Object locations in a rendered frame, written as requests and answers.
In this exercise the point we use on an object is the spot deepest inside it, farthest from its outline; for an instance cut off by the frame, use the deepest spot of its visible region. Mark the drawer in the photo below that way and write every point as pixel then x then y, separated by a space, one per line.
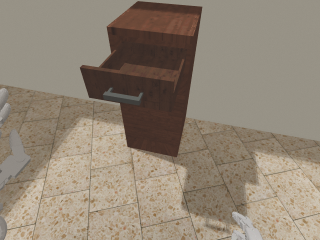
pixel 133 68

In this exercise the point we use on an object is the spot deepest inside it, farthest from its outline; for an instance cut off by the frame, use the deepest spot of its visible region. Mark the handle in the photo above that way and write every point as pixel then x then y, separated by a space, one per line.
pixel 122 98

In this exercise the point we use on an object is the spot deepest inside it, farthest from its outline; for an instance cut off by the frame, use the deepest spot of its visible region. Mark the left robot hand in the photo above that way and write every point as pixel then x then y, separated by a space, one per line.
pixel 13 165

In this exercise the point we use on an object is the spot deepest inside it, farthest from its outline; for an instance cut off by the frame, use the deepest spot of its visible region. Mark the cabinet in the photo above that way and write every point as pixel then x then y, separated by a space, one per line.
pixel 162 24

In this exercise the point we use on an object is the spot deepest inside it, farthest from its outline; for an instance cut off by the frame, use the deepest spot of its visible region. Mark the right robot hand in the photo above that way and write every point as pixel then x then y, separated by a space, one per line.
pixel 246 225

